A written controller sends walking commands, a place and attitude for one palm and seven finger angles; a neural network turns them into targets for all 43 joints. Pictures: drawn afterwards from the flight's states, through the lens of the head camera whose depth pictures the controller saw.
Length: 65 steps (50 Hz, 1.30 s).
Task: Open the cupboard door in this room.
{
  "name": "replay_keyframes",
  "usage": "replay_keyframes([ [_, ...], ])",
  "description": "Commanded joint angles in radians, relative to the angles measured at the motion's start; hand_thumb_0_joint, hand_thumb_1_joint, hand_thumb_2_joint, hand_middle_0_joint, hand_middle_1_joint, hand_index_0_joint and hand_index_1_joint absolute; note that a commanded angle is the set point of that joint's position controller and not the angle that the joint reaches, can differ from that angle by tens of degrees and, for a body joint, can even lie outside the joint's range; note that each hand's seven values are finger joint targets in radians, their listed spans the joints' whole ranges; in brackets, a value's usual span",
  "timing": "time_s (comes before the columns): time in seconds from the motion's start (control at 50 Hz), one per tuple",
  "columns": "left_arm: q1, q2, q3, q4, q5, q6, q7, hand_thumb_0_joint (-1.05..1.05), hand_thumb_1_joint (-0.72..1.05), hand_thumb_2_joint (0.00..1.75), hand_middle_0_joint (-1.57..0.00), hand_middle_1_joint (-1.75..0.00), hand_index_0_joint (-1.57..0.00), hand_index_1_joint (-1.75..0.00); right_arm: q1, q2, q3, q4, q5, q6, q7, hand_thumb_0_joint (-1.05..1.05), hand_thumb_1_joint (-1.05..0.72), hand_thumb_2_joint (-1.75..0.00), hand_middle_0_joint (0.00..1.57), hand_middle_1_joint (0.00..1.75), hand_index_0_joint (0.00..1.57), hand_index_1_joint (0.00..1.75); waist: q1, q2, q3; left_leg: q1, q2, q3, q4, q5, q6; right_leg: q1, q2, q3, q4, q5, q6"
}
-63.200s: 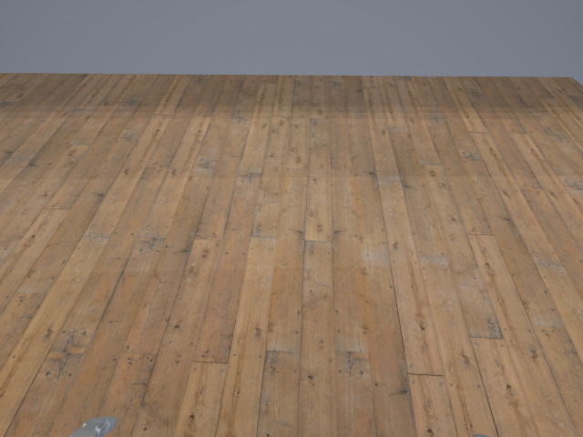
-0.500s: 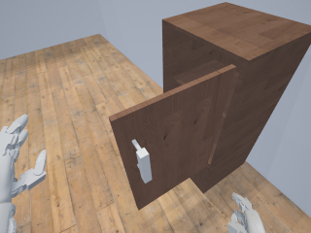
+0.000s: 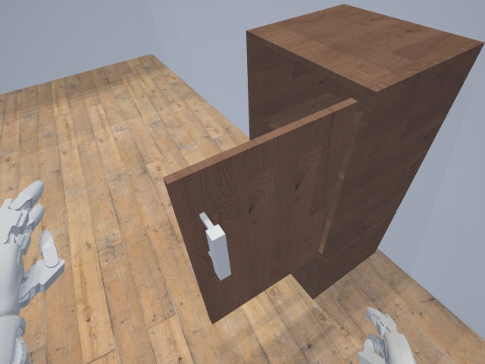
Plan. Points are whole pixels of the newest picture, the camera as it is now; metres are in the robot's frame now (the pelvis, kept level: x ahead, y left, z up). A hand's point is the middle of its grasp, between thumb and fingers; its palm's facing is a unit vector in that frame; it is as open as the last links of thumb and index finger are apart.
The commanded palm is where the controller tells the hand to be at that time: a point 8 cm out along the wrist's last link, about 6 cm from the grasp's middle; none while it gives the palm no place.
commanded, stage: step back with the hand held close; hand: left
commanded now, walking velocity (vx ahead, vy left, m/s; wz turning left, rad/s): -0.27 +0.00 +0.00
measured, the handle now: (213, 245) +0.32 +0.11 +0.00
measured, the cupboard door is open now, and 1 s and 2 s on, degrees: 89 89 89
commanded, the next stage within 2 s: stop stepping back and stand still in 1.04 s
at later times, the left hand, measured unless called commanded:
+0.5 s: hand (9, 305) +0.13 +0.29 +0.15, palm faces +0.37 -0.76 -0.53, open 7.4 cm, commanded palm +0.07 +0.33 +0.17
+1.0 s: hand out of the picture +0.01 +0.32 +0.17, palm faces +0.52 -0.70 -0.50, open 7.4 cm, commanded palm -0.06 +0.35 +0.17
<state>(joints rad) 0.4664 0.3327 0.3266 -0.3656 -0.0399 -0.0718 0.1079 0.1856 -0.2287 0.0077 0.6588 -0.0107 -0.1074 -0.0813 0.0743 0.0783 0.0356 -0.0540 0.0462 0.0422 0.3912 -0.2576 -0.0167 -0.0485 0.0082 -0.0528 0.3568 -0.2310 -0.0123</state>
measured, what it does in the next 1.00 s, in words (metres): walks backwards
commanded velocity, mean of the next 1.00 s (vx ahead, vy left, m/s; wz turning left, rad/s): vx -0.30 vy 0.00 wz -0.01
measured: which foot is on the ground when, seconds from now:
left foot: down 0.00-1.00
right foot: down 0.00-0.88, up 0.90-1.00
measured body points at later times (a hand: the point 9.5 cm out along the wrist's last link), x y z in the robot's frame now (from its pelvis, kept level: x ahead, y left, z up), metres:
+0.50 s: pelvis -0.07 +0.03 -0.01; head -0.05 +0.03 +0.44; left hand +0.10 +0.33 +0.18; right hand +0.11 -0.21 -0.08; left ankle -0.02 +0.13 -0.74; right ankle -0.02 -0.11 -0.74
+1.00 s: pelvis -0.17 +0.03 -0.03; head -0.16 +0.06 +0.42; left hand -0.02 +0.35 +0.19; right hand +0.01 -0.19 -0.10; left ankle -0.03 +0.13 -0.74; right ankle -0.14 -0.10 -0.72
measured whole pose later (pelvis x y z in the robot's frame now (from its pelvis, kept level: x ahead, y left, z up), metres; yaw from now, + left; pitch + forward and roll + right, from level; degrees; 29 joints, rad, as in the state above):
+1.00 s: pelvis -0.17 +0.03 -0.03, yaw +6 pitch -2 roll -4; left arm 0.48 0.46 0.47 -0.54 0.00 -0.24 0.16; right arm 0.21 -0.19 -0.01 0.62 -0.02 -0.12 -0.08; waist -0.01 0.03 0.07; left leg -0.50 0.05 0.03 0.58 -0.06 0.07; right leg -0.38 0.08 0.02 0.83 -0.39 0.01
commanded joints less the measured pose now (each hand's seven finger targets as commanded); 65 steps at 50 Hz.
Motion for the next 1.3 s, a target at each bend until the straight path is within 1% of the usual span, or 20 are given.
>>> replay_keyframes([
  [0.0, -0.169, 0.269, 0.208, -0.18, 0.003, -0.135, 0.025, 0.0, 0.9, 0.9, -0.2, -0.3, -0.2, -0.3, -0.124, -0.098, -0.027, -0.175, 0.008, -0.035, -0.017, 0.0, -0.9, -0.9, 0.2, 0.3, 0.2, 0.3, -0.055, -0.096, 0.003, -0.08, -0.013, -0.024, 0.016, 0.13, 0.048, -0.147, -0.078, 0.106, -0.112, 0.226, 0.001],
  [0.1, 0.035, 0.205, 0.15, -0.222, 0.002, -0.124, 0.014, 0.0, 0.9, 0.9, -0.2, -0.3, -0.2, -0.3, -0.126, -0.123, -0.043, -0.213, 0.005, 0.007, -0.01, 0.0, -0.9, -0.9, 0.2, 0.3, 0.2, 0.3, -0.057, -0.005, -0.15, -0.043, 0.006, 0.0, 0.023, 0.311, 0.04, -0.09, -0.086, 0.074, -0.019, 0.405, 0.004],
  [0.2, 0.109, 0.265, 0.22, -0.298, -0.004, -0.121, 0.032, 0.0, 0.9, 0.9, -0.2, -0.3, -0.2, -0.3, -0.127, -0.117, -0.058, -0.249, 0.009, 0.04, -0.016, 0.0, -0.9, -0.9, 0.2, 0.3, 0.2, 0.3, -0.05, -0.046, -0.258, -0.06, 0.029, -0.014, 0.035, 0.47, 0.031, -0.038, -0.068, 0.053, 0.071, 0.51, 0.012],
  [0.38, 0.102, 0.263, 0.223, -0.329, 0.0, -0.137, 0.049, 0.0, 0.9, 0.9, -0.2, -0.3, -0.2, -0.3, -0.124, -0.125, -0.065, -0.264, 0.015, 0.041, -0.024, 0.0, -0.9, -0.9, 0.2, 0.3, 0.2, 0.3, -0.053, 0.012, -0.17, -0.238, 0.052, -0.051, -0.02, 0.225, 0.049, -0.074, -0.048, 0.07, 0.103, 0.294, 0.02],
  [0.48, 0.071, 0.254, 0.221, -0.315, 0.023, -0.157, 0.06, 0.0, 0.9, 0.9, -0.2, -0.3, -0.2, -0.3, -0.108, -0.136, -0.065, -0.263, 0.015, 0.02, -0.023, 0.0, -0.9, -0.9, 0.2, 0.3, 0.2, 0.3, -0.062, -0.001, -0.082, -0.461, 0.067, -0.085, -0.081, -0.195, 0.085, -0.046, -0.043, 0.101, 0.112, 0.071, 0.023],
  [0.6, 0.009, 0.25, 0.222, -0.353, 0.049, -0.191, 0.071, 0.0, 0.9, 0.9, -0.2, -0.3, -0.2, -0.3, -0.085, -0.14, -0.063, -0.261, 0.007, -0.014, -0.025, 0.0, -0.9, -0.9, 0.2, 0.3, 0.2, 0.3, -0.071, 0.001, -0.044, -0.56, 0.077, -0.126, -0.061, -0.404, 0.102, -0.1, -0.04, 0.129, 0.101, -0.183, 0.019],
  [0.76, 0.044, 0.274, 0.249, -0.376, 0.032, -0.226, 0.088, 0.0, 0.9, 0.9, -0.2, -0.3, -0.2, -0.3, -0.053, -0.126, -0.063, -0.218, 0.0, -0.05, -0.021, 0.0, -0.9, -0.9, 0.2, 0.3, 0.2, 0.3, -0.081, -0.046, -0.108, -0.354, 0.015, -0.101, 0.122, -0.297, 0.063, -0.318, -0.093, 0.213, 0.023, -0.189, -0.02],
  [0.8, 0.036, 0.253, 0.242, -0.363, 0.04, -0.228, 0.09, 0.0, 0.9, 0.9, -0.2, -0.3, -0.2, -0.3, -0.056, -0.137, -0.065, -0.216, 0.001, -0.052, -0.025, 0.0, -0.9, -0.9, 0.2, 0.3, 0.2, 0.3, -0.083, -0.013, -0.066, -0.46, 0.059, -0.153, 0.063, -0.416, 0.082, -0.294, -0.058, 0.191, 0.075, -0.27, -0.007],
  [0.88, -0.034, 0.286, 0.276, -0.384, 0.044, -0.229, 0.085, 0.0, 0.9, 0.9, -0.2, -0.3, -0.2, -0.3, -0.101, -0.129, -0.066, -0.215, -0.001, -0.067, -0.03, 0.0, -0.9, -0.9, 0.2, 0.3, 0.2, 0.3, -0.061, 0.161, -0.107, -0.686, 0.249, -0.355, -0.248, -0.478, 0.154, -0.036, 0.081, 0.054, 0.547, -0.074, 0.041],
  [0.94, 0.031, 0.272, 0.279, -0.364, 0.029, -0.228, 0.076, 0.0, 0.9, 0.9, -0.2, -0.3, -0.2, -0.3, -0.089, -0.121, -0.087, -0.203, -0.002, -0.089, -0.014, 0.0, -0.9, -0.9, 0.2, 0.3, 0.2, 0.3, -0.058, 0.083, -0.17, -0.514, 0.263, -0.27, -0.167, -0.283, 0.167, -0.118, 0.066, 0.085, 0.571, -0.197, 0.021],
  [1.0, 0.107, 0.248, 0.251, -0.324, 0.003, -0.213, 0.064, 0.0, 0.9, 0.9, -0.2, -0.3, -0.2, -0.3, -0.12, -0.112, -0.08, -0.201, 0.002, -0.09, 0.006, 0.0, -0.9, -0.9, 0.2, 0.3, 0.2, 0.3, -0.059, 0.165, -0.096, -0.515, 0.238, -0.187, -0.21, -0.332, 0.114, -0.126, 0.062, 0.039, 0.419, -0.276, -0.01],
  [1.04, 0.042, 0.252, 0.226, -0.351, -0.011, -0.215, 0.054, 0.0, 0.9, 0.9, -0.2, -0.3, -0.2, -0.3, -0.124, -0.102, -0.074, -0.176, -0.005, -0.082, 0.016, 0.0, -0.9, -0.9, 0.2, 0.3, 0.2, 0.3, -0.064, 0.076, -0.058, -0.418, 0.175, -0.127, -0.076, -0.256, 0.047, -0.224, 0.005, 0.128, 0.093, -0.288, -0.051],
  [1.06, 0.002, 0.27, 0.215, -0.353, -0.007, -0.219, 0.05, 0.0, 0.9, 0.9, -0.2, -0.3, -0.2, -0.3, -0.107, -0.087, -0.076, -0.166, 0.001, -0.07, 0.023, 0.0, -0.9, -0.9, 0.2, 0.3, 0.2, 0.3, -0.073, -0.107, -0.063, -0.327, 0.064, -0.049, 0.175, -0.193, -0.01, -0.38, -0.14, 0.402, -0.115, -0.38, -0.119],
  [1.08, -0.047, 0.298, 0.204, -0.38, 0.009, -0.222, 0.059, 0.0, 0.9, 0.9, -0.2, -0.3, -0.2, -0.3, -0.084, -0.072, -0.076, -0.136, 0.003, -0.06, 0.028, 0.0, -0.9, -0.9, 0.2, 0.3, 0.2, 0.3, -0.069, -0.259, -0.083, -0.222, -0.028, -0.008, 0.515, -0.107, -0.047, -0.558, -0.371, 0.658, -0.265, -0.269, -0.196],
  [1.1, -0.124, 0.321, 0.199, -0.397, 0.021, -0.24, 0.071, 0.0, 0.9, 0.9, -0.2, -0.3, -0.2, -0.3, -0.127, -0.073, -0.061, -0.137, -0.009, -0.064, 0.03, 0.0, -0.9, -0.9, 0.2, 0.3, 0.2, 0.3, -0.047, -0.254, -0.051, -0.322, -0.055, -0.037, 0.69, -0.18, -0.046, -0.487, -0.381, 0.55, -0.205, 0.116, -0.209],
  [1.12, -0.118, 0.302, 0.179, -0.368, 0.029, -0.226, 0.064, 0.0, 0.9, 0.9, -0.2, -0.3, -0.2, -0.3, -0.116, -0.074, -0.062, -0.139, 0.003, -0.073, 0.025, 0.0, -0.9, -0.9, 0.2, 0.3, 0.2, 0.3, -0.053, -0.302, -0.129, -0.373, -0.066, -0.061, 0.715, -0.189, -0.03, -0.352, -0.31, 0.413, -0.094, 0.417, -0.154],
  [1.16, -0.073, 0.311, 0.21, -0.382, 0.035, -0.194, 0.06, 0.0, 0.9, 0.9, -0.2, -0.3, -0.2, -0.3, -0.12, -0.054, -0.041, -0.19, 0.009, -0.067, 0.005, 0.0, -0.9, -0.9, 0.2, 0.3, 0.2, 0.3, -0.066, -0.283, -0.158, -0.376, -0.041, -0.014, 0.521, -0.144, -0.02, -0.167, -0.228, 0.273, 0.064, 0.712, -0.12],
  [1.22, -0.005, 0.277, 0.216, -0.365, 0.014, -0.175, 0.069, 0.0, 0.9, 0.9, -0.2, -0.3, -0.2, -0.3, -0.1, -0.068, -0.02, -0.169, 0.009, -0.068, -0.021, 0.0, -0.9, -0.9, 0.2, 0.3, 0.2, 0.3, -0.087, -0.031, -0.2, -0.147, -0.068, 0.029, 0.054, 0.105, 0.005, -0.148, -0.133, 0.175, 0.137, 0.525, -0.049],
  [1.26, 0.029, 0.278, 0.225, -0.422, 0.015, -0.181, 0.079, 0.0, 0.9, 0.9, -0.2, -0.3, -0.2, -0.3, -0.066, -0.111, -0.042, -0.19, 0.011, -0.086, -0.02, 0.0, -0.9, -0.9, 0.2, 0.3, 0.2, 0.3, -0.062, 0.165, -0.241, 0.023, 0.142, -0.164, -0.025, 0.524, 0.045, -0.252, -0.034, 0.123, 0.225, 0.063, 0.014],
  [1.28, 0.079, 0.288, 0.233, -0.385, 0.018, -0.177, 0.079, 0.0, 0.9, 0.9, -0.2, -0.3, -0.2, -0.3, -0.037, -0.108, -0.049, -0.193, 0.014, -0.096, -0.013, 0.0, -0.9, -0.9, 0.2, 0.3, 0.2, 0.3, -0.063, 0.145, -0.241, 0.093, 0.208, -0.213, -0.029, 0.622, 0.061, -0.324, -0.016, 0.092, 0.268, -0.165, 0.014],
])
